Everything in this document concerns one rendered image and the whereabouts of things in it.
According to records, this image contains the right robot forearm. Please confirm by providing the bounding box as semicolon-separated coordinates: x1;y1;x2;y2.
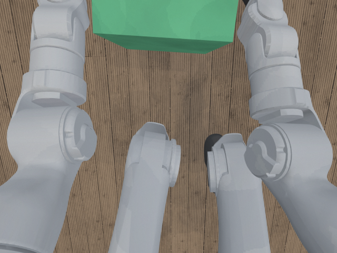
237;0;326;134

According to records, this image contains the robot right upper arm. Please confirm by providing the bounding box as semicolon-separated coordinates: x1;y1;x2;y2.
244;123;337;253

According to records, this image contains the left robot forearm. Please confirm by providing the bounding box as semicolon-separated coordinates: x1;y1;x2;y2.
7;0;90;151

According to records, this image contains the right robot foot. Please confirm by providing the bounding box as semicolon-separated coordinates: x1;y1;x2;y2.
204;134;222;185

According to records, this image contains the robot left upper arm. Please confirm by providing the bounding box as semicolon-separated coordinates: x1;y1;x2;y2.
0;106;97;253

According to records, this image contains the carton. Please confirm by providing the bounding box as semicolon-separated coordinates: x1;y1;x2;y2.
92;0;239;54

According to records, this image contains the robot right thigh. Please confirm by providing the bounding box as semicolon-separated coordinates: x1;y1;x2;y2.
207;142;271;253

